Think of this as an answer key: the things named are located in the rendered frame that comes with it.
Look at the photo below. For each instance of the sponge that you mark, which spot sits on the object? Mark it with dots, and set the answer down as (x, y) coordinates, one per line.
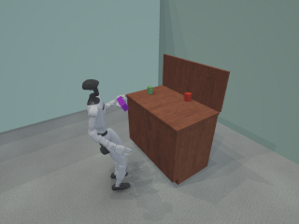
(123, 105)

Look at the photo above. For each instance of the robot right hand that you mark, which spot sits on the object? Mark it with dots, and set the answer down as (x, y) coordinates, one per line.
(119, 150)

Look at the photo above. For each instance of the robot right thigh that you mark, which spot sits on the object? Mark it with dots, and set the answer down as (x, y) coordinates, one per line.
(116, 157)

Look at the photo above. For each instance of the right robot upper arm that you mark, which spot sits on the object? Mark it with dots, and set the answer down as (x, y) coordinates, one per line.
(93, 113)

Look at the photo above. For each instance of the robot left forearm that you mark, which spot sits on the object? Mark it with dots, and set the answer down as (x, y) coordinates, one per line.
(110, 104)

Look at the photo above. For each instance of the robot right forearm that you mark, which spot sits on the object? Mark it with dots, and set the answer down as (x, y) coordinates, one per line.
(98, 138)

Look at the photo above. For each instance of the robot left hand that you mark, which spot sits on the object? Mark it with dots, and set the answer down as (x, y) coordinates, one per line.
(123, 97)

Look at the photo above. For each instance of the table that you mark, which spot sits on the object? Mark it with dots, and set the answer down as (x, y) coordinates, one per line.
(177, 135)

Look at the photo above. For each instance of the right robot foot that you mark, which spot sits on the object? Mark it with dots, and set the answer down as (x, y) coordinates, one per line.
(125, 185)

